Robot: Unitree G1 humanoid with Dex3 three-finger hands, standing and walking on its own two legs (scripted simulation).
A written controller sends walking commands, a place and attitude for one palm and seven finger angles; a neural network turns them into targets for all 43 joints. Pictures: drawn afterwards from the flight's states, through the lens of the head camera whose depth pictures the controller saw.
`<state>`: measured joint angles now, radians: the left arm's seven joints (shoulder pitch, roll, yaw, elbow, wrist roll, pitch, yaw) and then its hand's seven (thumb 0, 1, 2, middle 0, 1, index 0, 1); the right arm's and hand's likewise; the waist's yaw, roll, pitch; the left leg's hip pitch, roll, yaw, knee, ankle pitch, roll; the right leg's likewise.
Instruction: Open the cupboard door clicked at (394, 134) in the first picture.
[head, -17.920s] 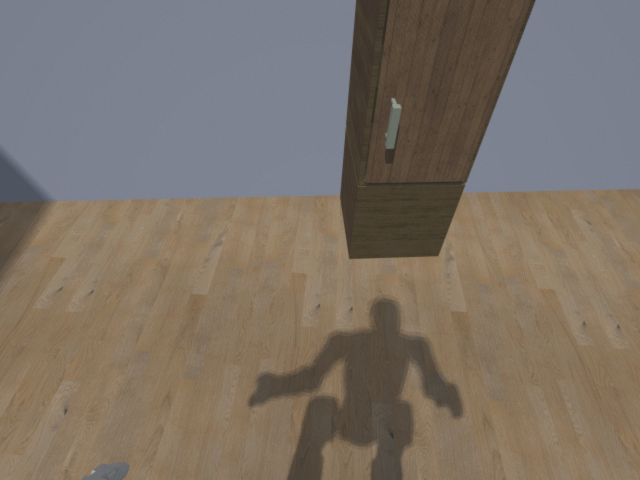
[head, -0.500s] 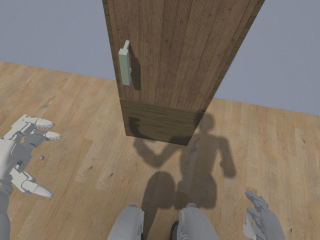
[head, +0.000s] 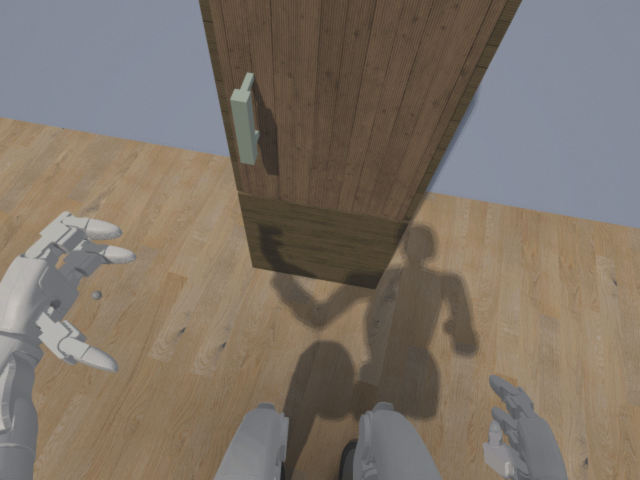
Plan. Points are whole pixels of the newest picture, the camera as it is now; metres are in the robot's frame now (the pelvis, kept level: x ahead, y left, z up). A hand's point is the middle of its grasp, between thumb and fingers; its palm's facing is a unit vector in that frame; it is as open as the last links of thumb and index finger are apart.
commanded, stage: move the hooked fingers beside the handle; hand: left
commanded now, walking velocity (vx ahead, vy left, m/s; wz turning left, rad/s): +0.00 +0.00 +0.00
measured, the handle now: (248, 120) +0.61 +0.15 +0.02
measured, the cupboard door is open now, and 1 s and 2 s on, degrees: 0 0 0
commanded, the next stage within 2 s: none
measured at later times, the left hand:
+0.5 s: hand (142, 222) +0.40 +0.25 +0.03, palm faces -0.13 -0.99 -0.02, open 13.9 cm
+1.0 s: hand (172, 172) +0.49 +0.24 +0.02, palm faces -0.10 -0.99 -0.03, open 13.9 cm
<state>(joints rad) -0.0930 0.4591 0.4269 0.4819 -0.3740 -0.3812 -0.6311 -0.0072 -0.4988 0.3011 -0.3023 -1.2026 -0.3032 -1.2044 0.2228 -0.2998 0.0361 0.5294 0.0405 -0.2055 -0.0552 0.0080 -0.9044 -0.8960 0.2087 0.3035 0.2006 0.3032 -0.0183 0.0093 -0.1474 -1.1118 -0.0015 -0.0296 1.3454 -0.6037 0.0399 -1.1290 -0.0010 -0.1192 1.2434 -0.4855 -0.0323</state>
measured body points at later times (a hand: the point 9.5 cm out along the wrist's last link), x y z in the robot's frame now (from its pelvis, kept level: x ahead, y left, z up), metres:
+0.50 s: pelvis +0.00 +0.01 +0.00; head +0.14 +0.04 +0.42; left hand +0.40 +0.31 +0.03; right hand +0.11 -0.26 -0.10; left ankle +0.02 +0.09 -0.62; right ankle +0.06 -0.11 -0.62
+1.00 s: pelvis +0.00 +0.01 -0.02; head +0.17 +0.05 +0.40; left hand +0.49 +0.29 +0.02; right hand +0.06 -0.27 -0.12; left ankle +0.02 +0.09 -0.62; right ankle +0.06 -0.11 -0.62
